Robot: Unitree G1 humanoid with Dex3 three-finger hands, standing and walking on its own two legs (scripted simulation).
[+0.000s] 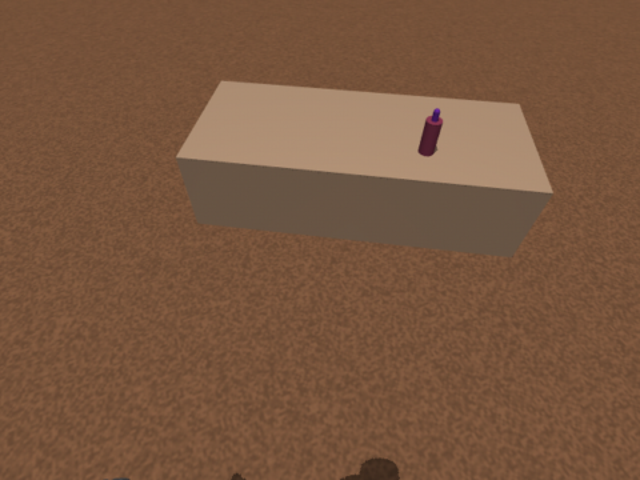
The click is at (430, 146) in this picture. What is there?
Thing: necked bottle
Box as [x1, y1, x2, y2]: [418, 108, 442, 155]
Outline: 437,108 434,110 432,116 426,118 418,149 419,153 423,155 431,155 434,150 442,120 438,116 439,109
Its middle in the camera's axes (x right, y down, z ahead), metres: +0.41 -0.38 +1.39
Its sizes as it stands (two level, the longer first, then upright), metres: 0.058 0.058 0.179
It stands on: a support 0.36 m high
